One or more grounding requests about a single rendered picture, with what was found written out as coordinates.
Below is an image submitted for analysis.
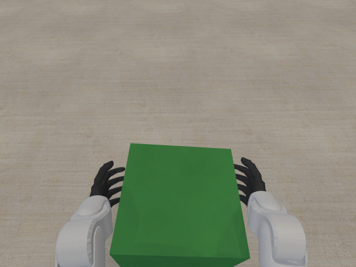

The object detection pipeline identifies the robot right forearm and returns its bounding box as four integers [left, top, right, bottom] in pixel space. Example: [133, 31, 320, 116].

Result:
[247, 191, 309, 267]

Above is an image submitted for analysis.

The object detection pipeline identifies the robot left hand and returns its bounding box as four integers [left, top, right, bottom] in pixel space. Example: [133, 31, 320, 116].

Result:
[90, 161, 125, 208]

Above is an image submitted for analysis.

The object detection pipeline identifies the robot right hand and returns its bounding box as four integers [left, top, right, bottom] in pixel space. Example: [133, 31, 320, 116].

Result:
[234, 157, 266, 206]

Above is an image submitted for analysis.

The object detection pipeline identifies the carton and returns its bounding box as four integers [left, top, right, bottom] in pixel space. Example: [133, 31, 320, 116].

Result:
[110, 143, 250, 267]

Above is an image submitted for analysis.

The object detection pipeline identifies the robot left forearm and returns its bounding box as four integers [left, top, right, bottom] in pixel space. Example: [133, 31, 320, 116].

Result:
[55, 195, 113, 267]

